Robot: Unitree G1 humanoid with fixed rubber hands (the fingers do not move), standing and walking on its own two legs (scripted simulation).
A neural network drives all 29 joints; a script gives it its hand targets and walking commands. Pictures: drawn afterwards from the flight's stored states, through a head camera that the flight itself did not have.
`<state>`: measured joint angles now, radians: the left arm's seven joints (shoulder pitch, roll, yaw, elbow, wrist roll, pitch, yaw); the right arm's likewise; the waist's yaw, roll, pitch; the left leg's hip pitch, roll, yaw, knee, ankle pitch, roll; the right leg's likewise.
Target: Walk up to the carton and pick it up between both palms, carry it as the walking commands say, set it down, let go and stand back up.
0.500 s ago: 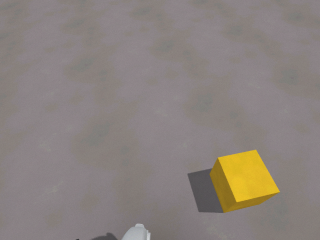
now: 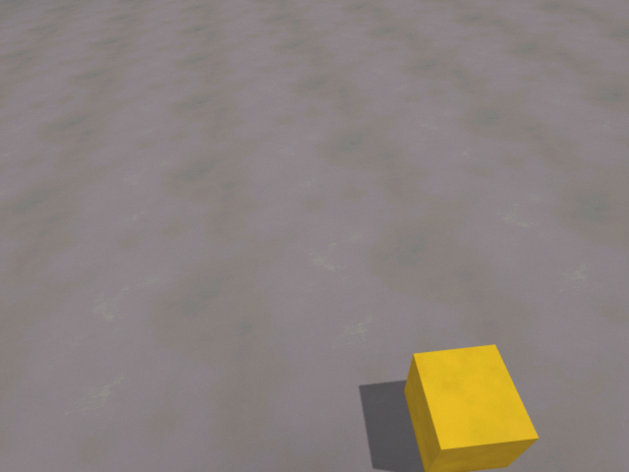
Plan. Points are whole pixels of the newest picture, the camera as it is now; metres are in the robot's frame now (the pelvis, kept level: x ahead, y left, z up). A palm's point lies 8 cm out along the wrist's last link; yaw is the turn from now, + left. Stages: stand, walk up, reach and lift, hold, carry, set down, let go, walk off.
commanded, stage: walk up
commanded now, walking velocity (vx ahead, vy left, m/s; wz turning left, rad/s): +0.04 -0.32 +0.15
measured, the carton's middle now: (460, 410) +0.43 -0.33 -0.63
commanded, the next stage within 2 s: none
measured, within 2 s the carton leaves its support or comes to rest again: neither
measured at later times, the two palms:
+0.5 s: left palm out of the picture +0.10 +0.05 -0.12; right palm out of the picture +0.08 -0.45 -0.13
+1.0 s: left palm out of the picture +0.08 -0.12 -0.13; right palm out of the picture +0.14 -0.60 -0.14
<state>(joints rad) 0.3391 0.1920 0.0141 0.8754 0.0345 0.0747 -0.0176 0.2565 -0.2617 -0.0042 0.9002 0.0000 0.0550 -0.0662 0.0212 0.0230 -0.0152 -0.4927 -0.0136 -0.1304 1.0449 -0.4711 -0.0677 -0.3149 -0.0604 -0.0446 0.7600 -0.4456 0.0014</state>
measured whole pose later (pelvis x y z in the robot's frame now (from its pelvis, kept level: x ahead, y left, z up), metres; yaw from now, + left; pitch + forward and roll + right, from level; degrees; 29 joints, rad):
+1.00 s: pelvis +0.05 -0.36 -0.01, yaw +4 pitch +0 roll +2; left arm 0.28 0.19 0.01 0.92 0.02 0.02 0.01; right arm 0.21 -0.22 0.00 0.92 0.00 0.05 -0.06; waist 0.01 -0.01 0.02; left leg -0.32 0.12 -0.03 0.75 -0.46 -0.08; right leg -0.31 0.00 -0.03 0.79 -0.47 -0.05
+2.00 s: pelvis +0.00 -0.33 +0.01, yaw +8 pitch -2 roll -1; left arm 0.35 0.18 0.01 1.00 0.02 0.01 0.04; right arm 0.22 -0.19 0.00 0.99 0.00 0.08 0.00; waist 0.02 -0.01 0.02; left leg -0.28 -0.03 0.02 0.63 -0.32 0.04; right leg -0.28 -0.01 -0.07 0.69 -0.43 -0.05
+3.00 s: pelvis +0.04 -0.30 +0.02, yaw +6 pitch +1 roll +0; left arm 0.28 0.17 0.01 1.07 0.02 0.01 0.06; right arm 0.23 -0.18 0.00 1.03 0.00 0.03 -0.03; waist -0.01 0.02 -0.04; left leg -0.24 -0.07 0.07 0.54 -0.33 0.08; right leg -0.21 -0.03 -0.04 0.56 -0.38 -0.01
